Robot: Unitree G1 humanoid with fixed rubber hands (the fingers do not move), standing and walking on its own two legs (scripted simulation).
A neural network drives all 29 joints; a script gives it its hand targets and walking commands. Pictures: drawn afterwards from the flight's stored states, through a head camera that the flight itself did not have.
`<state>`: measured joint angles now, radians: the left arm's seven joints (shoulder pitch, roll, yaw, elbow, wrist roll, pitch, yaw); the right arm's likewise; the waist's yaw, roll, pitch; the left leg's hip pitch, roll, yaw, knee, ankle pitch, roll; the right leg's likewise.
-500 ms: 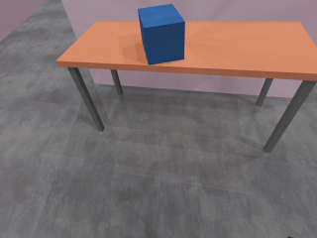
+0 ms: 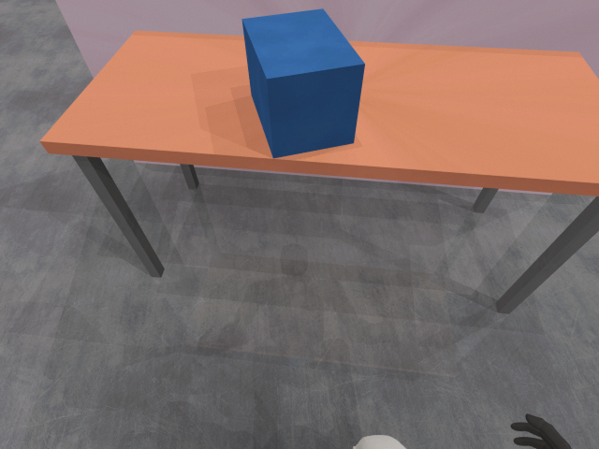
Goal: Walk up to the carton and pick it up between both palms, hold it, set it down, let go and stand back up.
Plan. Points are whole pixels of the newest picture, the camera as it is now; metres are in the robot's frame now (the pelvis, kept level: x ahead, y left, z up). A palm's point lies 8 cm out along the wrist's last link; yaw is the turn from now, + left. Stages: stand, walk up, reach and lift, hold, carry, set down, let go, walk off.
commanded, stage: walk up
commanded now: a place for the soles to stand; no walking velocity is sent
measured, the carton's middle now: (298, 82) +0.86 +0.00 +0.01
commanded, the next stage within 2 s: none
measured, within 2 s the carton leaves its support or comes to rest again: neither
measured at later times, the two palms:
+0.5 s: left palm (63, 372) +0.24 +0.34 -0.04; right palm (515, 382) +0.23 -0.32 -0.12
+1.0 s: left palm (73, 324) +0.34 +0.40 -0.12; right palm (460, 316) +0.31 -0.24 -0.07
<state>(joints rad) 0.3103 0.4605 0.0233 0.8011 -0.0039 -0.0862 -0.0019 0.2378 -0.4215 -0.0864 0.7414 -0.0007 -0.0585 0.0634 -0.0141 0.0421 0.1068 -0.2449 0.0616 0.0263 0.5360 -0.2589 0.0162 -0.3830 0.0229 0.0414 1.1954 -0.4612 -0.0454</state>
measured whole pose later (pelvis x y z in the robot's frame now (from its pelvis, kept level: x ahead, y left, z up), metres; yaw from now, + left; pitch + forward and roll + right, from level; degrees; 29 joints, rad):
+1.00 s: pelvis +0.25 +0.09 +0.00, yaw -6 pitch -3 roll -2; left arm 0.30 0.43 0.02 0.84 -0.01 -0.03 0.00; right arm 0.22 -0.40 -0.06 0.76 -0.01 -0.02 0.02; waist -0.01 -0.03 0.11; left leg -0.28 0.04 0.07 0.51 -0.18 0.04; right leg -0.37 0.02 0.05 0.97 -0.44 -0.03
